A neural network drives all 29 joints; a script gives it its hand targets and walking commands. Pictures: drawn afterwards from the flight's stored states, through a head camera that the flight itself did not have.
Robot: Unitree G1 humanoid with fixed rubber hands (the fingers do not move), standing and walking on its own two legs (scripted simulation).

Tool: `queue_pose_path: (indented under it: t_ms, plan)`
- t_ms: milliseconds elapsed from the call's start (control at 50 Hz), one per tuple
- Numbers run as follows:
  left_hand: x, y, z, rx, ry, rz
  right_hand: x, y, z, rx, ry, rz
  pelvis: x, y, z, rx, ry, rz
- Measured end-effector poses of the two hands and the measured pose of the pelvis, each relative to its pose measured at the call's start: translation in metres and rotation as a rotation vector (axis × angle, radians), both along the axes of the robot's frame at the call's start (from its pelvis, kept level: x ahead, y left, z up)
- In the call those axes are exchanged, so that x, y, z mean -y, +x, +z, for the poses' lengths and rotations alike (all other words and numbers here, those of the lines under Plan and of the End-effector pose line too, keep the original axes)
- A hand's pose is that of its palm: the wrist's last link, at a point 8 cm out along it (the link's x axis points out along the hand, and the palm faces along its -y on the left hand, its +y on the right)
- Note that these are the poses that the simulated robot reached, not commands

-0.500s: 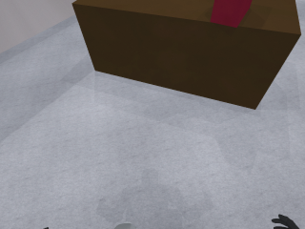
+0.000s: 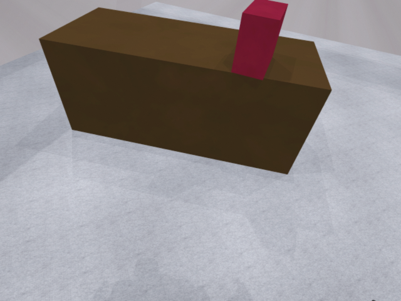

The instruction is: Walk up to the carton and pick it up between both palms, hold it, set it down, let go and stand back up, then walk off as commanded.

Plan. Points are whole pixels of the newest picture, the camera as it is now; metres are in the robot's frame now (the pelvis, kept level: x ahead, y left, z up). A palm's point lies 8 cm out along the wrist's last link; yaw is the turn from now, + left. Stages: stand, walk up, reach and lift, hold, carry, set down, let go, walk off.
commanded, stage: walk up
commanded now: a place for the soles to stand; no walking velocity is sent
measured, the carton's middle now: (259, 38) +1.32 -0.35 +0.02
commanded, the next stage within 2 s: none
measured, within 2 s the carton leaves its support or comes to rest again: neither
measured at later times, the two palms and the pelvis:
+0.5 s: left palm (89, 256) +0.25 +0.23 -0.07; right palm out of the picture +0.16 -0.41 -0.10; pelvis +0.12 -0.08 +0.00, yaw -10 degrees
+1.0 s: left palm (83, 211) +0.39 +0.30 -0.11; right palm (359, 253) +0.24 -0.33 -0.02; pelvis +0.24 +0.01 +0.01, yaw -11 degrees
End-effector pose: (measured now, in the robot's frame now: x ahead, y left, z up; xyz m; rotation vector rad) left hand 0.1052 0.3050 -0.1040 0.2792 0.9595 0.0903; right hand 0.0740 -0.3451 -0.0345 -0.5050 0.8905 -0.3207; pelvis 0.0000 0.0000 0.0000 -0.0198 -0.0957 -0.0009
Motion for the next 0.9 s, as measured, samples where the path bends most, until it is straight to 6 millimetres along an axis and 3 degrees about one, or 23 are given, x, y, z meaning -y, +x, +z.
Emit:
queue_pose_path:
  t_ms: [80, 160, 220, 340, 460, 600, 780, 900]
  plan:
    - [0.016, 0.030, 0.002, -0.035, 0.037, -0.041, 0.017, 0.004, -0.021, -0.037, 0.037, -0.047, 0.015, 0.021, -0.006, -0.028, 0.037, -0.049]
    - [0.040, 0.070, 0.000, -0.057, 0.091, -0.102, 0.039, 0.007, -0.057, -0.074, 0.089, -0.111, 0.037, 0.046, -0.021, -0.059, 0.083, -0.110]
    - [0.056, 0.094, 0.008, -0.043, 0.125, -0.127, 0.045, 0.012, -0.078, -0.125, 0.147, -0.128, 0.053, 0.060, -0.024, -0.058, 0.052, -0.118]
    - [0.067, 0.123, 0.036, -0.040, 0.190, -0.107, 0.055, 0.042, -0.076, -0.143, 0.204, -0.135, 0.070, 0.092, -0.007, -0.070, 0.086, -0.151]
    - [0.071, 0.145, 0.040, -0.014, 0.197, -0.086, 0.063, 0.078, -0.067, -0.120, 0.191, -0.129, 0.076, 0.117, -0.003, -0.065, 0.075, -0.162]
    - [0.059, 0.161, 0.025, -0.032, 0.161, -0.088, 0.057, 0.109, -0.054, -0.102, 0.147, -0.147, 0.064, 0.141, -0.005, -0.084, 0.021, -0.177]
    - [0.018, 0.200, -0.008, -0.061, 0.096, -0.097, 0.013, 0.159, -0.039, -0.089, 0.075, -0.109, 0.016, 0.182, -0.013, -0.123, -0.036, -0.180]
    - [0.010, 0.250, -0.007, -0.022, 0.044, -0.158, -0.006, 0.156, -0.006, -0.037, 0.026, -0.179, -0.007, 0.213, -0.001, -0.053, -0.062, -0.195]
